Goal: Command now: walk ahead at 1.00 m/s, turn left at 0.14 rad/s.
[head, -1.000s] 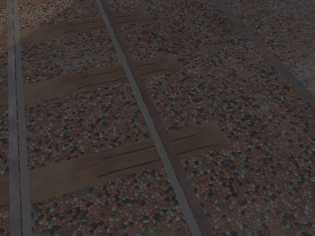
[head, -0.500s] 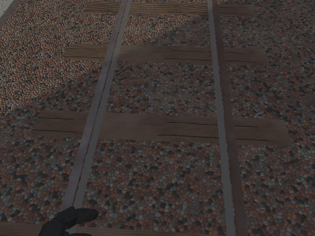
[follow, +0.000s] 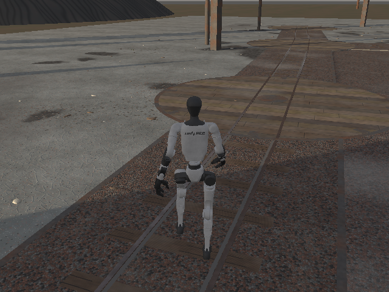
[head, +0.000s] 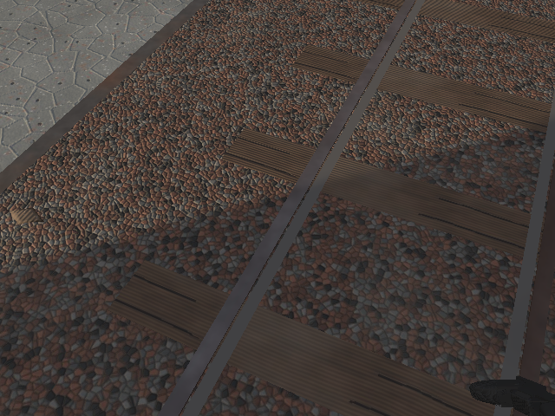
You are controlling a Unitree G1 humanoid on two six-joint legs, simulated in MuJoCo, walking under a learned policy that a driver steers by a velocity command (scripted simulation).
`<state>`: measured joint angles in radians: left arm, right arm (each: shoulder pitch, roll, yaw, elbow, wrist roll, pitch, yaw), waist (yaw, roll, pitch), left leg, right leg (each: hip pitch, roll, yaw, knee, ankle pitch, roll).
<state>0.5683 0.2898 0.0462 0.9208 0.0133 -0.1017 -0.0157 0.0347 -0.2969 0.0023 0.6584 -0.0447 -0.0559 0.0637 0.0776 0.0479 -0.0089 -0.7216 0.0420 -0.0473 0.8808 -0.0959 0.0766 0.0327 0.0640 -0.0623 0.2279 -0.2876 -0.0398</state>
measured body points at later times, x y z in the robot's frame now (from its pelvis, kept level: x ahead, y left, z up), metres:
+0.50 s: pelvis +0.49 +0.01 -0.02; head +0.51 +0.00 +0.43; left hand +0.72 +0.22 -0.11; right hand +0.39 -0.25 -0.15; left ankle +0.32 +0.10 -0.74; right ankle +0.69 -0.13 -0.68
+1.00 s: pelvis +0.97 -0.11 -0.02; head +1.00 -0.13 +0.43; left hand +1.13 +0.16 -0.13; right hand +1.08 -0.44 -0.06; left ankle +1.20 -0.08 -0.73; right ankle +0.75 -0.08 -0.73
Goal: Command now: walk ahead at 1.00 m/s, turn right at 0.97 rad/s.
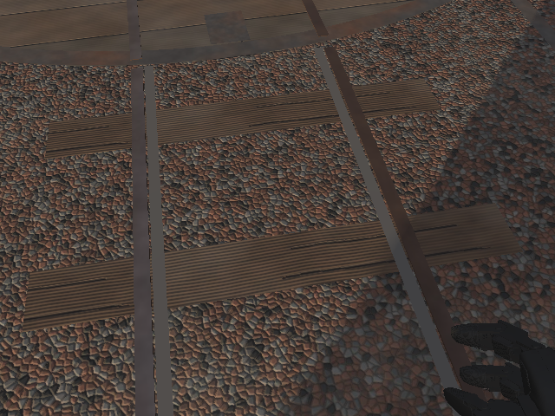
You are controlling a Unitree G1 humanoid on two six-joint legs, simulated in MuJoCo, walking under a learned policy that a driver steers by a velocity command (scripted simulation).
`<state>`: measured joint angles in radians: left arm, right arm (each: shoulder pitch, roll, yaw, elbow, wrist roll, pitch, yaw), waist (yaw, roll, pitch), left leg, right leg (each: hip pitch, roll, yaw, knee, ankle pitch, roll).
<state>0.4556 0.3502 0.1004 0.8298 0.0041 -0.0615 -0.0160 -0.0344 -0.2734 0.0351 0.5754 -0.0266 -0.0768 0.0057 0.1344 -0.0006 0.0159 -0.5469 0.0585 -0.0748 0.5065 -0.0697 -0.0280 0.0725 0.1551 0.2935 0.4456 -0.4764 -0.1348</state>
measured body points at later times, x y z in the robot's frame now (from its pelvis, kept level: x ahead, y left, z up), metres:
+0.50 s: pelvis +0.44 -0.01 +0.01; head +0.46 -0.01 +0.45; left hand +0.67 +0.21 -0.07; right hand +0.38 -0.27 -0.13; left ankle +0.25 +0.14 -0.62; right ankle +0.49 -0.11 -0.72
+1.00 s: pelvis +0.88 +0.09 +0.00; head +0.91 +0.09 +0.45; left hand +0.93 +0.38 -0.09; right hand +1.06 -0.15 -0.12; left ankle +0.90 +0.11 -0.72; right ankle +0.89 -0.10 -0.60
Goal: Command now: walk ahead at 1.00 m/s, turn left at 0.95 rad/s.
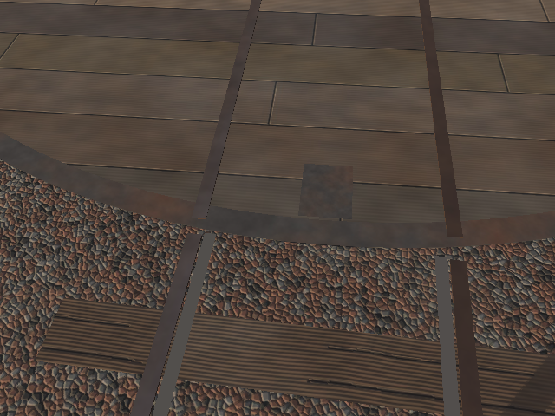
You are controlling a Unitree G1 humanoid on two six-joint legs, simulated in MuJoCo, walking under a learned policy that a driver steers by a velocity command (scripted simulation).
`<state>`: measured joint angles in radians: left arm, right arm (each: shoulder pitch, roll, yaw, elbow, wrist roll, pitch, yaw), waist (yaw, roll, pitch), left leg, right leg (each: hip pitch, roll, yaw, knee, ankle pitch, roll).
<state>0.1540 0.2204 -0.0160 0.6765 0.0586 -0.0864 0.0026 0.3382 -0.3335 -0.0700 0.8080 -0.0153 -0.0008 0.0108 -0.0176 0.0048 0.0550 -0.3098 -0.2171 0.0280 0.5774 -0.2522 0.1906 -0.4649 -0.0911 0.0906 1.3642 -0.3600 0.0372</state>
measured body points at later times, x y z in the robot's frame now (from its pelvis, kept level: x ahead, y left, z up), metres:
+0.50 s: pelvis +0.38 -0.07 +0.02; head +0.43 -0.06 +0.47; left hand +0.41 +0.21 -0.10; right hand +0.60 -0.30 -0.08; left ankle +0.38 +0.07 -0.65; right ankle +0.45 -0.15 -0.72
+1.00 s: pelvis +0.47 -0.05 +0.01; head +0.50 -0.06 +0.46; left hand +0.57 +0.24 -0.09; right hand +0.65 -0.32 -0.09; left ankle +0.50 +0.10 -0.72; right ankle +0.47 -0.16 -0.68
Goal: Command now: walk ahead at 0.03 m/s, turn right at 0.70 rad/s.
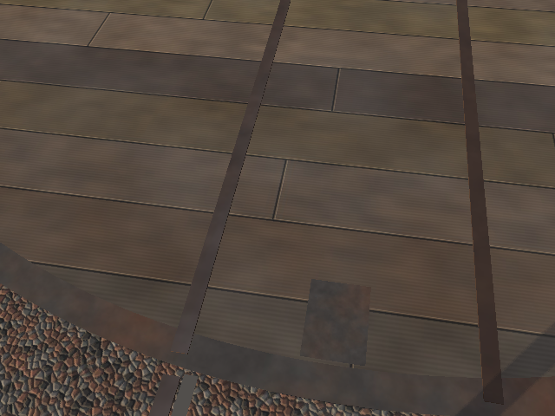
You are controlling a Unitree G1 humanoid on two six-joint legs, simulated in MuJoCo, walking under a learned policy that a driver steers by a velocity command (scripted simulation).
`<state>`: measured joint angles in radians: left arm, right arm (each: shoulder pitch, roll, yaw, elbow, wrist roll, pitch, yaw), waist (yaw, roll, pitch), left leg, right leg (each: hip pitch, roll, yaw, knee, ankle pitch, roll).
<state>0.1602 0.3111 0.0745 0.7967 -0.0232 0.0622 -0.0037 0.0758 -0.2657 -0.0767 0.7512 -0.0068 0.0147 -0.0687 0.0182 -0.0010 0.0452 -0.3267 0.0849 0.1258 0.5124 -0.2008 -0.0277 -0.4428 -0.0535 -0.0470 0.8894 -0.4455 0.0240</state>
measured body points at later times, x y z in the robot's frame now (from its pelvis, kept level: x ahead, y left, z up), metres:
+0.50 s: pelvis +0.04 -0.05 +0.02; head +0.04 -0.07 +0.47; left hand +0.25 +0.18 -0.07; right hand +0.10 -0.36 -0.09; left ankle +0.12 +0.10 -0.69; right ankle +0.00 -0.12 -0.73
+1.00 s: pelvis +0.30 -0.02 +0.00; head +0.34 +0.00 +0.45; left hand +0.54 +0.20 -0.07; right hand +0.22 -0.30 -0.11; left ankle +0.14 +0.07 -0.73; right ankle +0.48 -0.17 -0.69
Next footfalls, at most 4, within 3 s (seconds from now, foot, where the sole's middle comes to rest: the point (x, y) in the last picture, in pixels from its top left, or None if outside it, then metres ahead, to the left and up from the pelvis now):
0.06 right None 0.04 -0.12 -0.77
0.70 left None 0.18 0.06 -0.77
1.08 right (356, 362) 0.58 -0.13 -0.77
1.50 left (263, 352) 0.61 0.10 -0.77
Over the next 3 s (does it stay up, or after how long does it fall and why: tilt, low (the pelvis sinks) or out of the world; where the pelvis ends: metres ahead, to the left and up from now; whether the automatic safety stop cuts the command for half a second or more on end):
stays up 1.24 -0.15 -0.03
